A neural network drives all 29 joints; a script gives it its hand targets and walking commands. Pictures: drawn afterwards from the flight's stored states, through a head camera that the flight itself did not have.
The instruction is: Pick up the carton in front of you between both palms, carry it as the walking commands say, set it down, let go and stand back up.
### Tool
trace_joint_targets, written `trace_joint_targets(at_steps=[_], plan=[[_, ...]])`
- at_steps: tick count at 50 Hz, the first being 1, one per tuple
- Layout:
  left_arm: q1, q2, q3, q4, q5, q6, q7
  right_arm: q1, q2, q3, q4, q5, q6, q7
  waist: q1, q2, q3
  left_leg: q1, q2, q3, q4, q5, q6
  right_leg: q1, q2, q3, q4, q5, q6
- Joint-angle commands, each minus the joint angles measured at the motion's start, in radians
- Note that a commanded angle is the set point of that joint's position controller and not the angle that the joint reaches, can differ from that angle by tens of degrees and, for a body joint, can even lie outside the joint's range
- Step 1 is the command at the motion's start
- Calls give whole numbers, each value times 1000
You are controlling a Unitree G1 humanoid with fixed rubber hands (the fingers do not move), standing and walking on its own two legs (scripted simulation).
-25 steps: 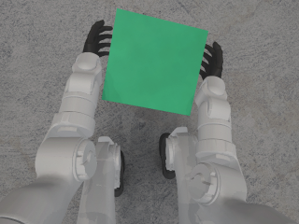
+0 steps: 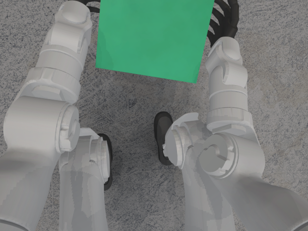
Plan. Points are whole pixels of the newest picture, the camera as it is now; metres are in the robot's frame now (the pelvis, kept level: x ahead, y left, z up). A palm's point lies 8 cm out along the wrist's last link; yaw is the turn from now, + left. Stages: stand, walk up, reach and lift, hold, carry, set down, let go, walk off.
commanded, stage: set down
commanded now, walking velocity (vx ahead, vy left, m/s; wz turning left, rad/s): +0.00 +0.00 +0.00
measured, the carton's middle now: (150, 32) +0.52 -0.06 -0.24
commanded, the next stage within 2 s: none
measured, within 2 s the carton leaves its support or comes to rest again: rests again in 0.98 s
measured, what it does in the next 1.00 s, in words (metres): stands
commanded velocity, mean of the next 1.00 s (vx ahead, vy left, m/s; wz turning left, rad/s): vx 0.00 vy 0.00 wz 0.00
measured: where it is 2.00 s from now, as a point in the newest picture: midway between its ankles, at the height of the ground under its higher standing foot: (135, 158)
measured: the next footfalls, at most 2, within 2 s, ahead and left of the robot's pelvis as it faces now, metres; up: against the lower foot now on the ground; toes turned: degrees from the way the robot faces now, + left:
none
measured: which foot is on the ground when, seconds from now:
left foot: down 0.00-1.00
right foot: down 0.00-1.00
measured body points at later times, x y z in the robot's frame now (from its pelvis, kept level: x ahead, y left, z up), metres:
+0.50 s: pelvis +0.00 +0.00 -0.02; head +0.35 +0.04 +0.25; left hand +0.57 +0.08 -0.20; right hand +0.50 -0.22 -0.16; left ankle +0.09 +0.10 -0.37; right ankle +0.15 -0.14 -0.37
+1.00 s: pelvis +0.01 +0.00 -0.03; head +0.37 +0.05 +0.23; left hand +0.58 +0.07 -0.21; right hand +0.52 -0.24 -0.18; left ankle +0.09 +0.10 -0.37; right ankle +0.15 -0.14 -0.37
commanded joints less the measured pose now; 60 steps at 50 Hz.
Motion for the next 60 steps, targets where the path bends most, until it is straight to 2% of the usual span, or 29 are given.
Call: trace_joint_targets(at_steps=[1, 6, 9, 14, 21, 30, 39, 52, 56, 58, 60], plan=[[-481, -824, -247, -158, -99, -72, -228, -367, 737, 373, 125, 89, -6, 246, -23, 258, -995, 526, -55, -5, -235, 281, -31, 579, 116, -107, -14, 263, 8], [-521, -842, -303, -237, -128, -91, -210, -357, 757, 371, 122, 134, -14, 261, -12, 305, -1071, 621, -46, -18, -200, 417, -39, 539, 114, -110, 23, 334, 12], [-502, -842, -296, -226, -118, -89, -202, -363, 737, 354, 130, 138, -13, 270, -10, 316, -1045, 651, -40, -30, -189, 454, -41, 467, 111, -112, 31, 319, 17], [-467, -805, -244, -169, -78, -84, -196, -368, 696, 310, 167, 113, -10, 276, -3, 286, -950, 581, -38, -32, -193, 392, -34, 423, 109, -113, 37, 269, 17], [-442, -726, -180, -106, -37, -78, -202, -379, 654, 272, 217, 85, -10, 268, 24, 218, -854, 462, -38, -16, -188, 266, -13, 447, 114, -107, 43, 205, 18], [-402, -622, -113, -26, 6, -73, -218, -392, 603, 246, 265, 72, -14, 259, 65, 145, -749, 384, -30, -10, -172, 182, 18, 434, 122, -95, 46, 142, 18], [-325, -554, -76, 31, 65, -68, -218, -375, 540, 214, 316, 78, -25, 261, 105, 150, -675, 373, -18, -14, -154, 200, 31, 390, 130, -79, 57, 140, 22], [-235, -487, -67, 56, 105, -79, -200, -300, 467, 202, 367, 92, -52, 258, 125, 139, -634, 405, -5, -36, -127, 297, 32, 348, 131, -77, 84, 190, 35], [-250, -353, -63, 39, 105, -98, -169, -244, 366, 179, 358, 116, -80, 223, 126, 139, -688, 442, 11, -34, -116, 326, 21, 404, 122, -85, 93, 237, 53], [-231, -181, -55, 30, 93, -116, -131, -167, 203, 153, 361, 139, -108, 178, 115, 149, -712, 466, 26, -37, -112, 340, 6, 430, 113, -94, 96, 260, 58], [-222, 56, -54, 11, 59, -147, -67, -75, -29, 137, 368, 179, -162, 106, 101, 166, -724, 484, 43, -46, -109, 348, -13, 447, 103, -99, 100, 286, 54]])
